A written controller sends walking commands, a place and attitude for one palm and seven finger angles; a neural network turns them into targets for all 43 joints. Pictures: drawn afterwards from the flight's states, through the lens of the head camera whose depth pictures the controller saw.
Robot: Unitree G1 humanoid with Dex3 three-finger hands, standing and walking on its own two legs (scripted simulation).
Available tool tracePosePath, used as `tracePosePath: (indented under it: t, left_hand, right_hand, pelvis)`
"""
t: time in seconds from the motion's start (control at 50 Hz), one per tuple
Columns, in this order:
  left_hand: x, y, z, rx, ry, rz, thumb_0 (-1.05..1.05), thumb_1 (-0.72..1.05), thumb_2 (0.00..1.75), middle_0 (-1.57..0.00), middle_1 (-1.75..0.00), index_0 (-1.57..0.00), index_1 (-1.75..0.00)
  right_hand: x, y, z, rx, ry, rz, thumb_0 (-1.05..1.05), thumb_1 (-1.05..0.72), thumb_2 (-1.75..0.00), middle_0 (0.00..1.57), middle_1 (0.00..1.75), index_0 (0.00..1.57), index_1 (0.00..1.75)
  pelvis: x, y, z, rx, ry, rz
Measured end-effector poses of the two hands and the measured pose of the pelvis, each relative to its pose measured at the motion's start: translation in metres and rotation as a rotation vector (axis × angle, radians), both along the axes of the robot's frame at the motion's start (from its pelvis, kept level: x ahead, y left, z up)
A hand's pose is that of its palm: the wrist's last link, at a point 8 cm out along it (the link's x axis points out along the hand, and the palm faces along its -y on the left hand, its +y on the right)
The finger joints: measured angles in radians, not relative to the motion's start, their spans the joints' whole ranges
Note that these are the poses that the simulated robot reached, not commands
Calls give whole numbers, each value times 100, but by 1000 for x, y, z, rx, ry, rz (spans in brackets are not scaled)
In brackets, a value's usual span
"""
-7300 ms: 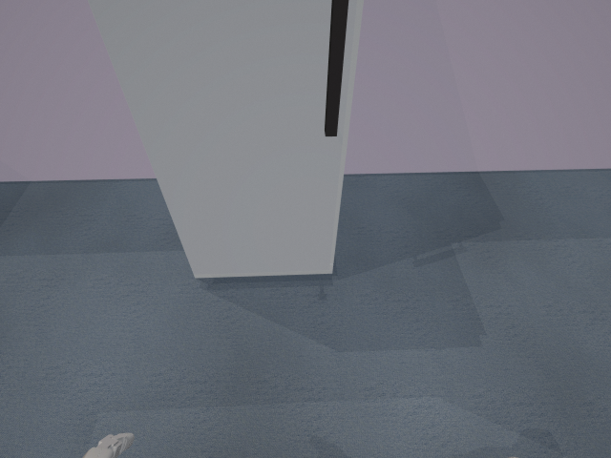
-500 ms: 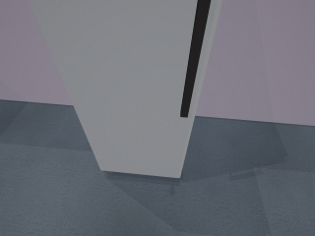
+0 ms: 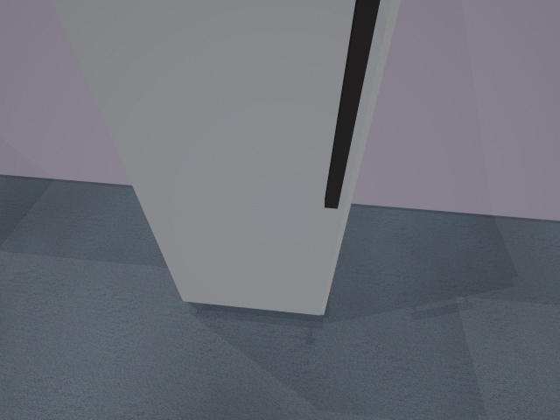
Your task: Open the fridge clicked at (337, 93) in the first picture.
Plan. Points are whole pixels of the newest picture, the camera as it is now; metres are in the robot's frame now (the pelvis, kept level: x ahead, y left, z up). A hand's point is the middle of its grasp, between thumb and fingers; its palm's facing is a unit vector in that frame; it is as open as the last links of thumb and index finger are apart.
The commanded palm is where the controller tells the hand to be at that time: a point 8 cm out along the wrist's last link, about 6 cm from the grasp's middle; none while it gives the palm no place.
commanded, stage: look again from close up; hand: right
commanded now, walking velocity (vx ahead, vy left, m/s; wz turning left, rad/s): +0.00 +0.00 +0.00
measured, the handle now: (345, 113) +0.56 -0.07 +0.16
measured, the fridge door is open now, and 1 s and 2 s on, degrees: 0 0 0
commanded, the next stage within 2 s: shuffle to correct the standing spot in 0.04 s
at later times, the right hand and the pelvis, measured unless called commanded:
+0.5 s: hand out of the picture +0.00 -0.14 -0.18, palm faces +0.02 +0.98 -0.20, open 7.4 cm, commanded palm none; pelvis +0.04 +0.03 -0.01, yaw +0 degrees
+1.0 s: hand out of the picture +0.16 -0.10 -0.18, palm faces +0.05 +0.98 -0.17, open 7.3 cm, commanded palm none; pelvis +0.14 +0.09 +0.00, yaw -1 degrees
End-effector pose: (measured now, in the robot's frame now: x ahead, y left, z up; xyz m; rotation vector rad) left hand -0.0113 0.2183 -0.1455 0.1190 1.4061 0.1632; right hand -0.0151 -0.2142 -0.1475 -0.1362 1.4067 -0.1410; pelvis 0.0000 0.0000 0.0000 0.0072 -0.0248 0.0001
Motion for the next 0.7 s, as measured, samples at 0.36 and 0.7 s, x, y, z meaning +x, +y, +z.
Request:
tracePosePath:
  t: [0.36, 0.7]
  left_hand:
    - [17, 6, -3, 0, -11, 19, 0, 91, 90, -20, -30, -20, -30]
    - [98, 60, -5, 58, 27, -64, 0, 91, 90, -20, -30, -19, -30]
  right_hand:
    - [5, -1, 1, -11, 45, 7, 0, -91, -90, 20, 30, 19, 30]
    - [9, 70, -11, 58, 150, -129, 0, -91, -90, 20, 30, 19, 30]
  pelvis:
    - [16, 7, -2, -20, 19, 11]
    - [80, 48, -12, 12, 41, -55]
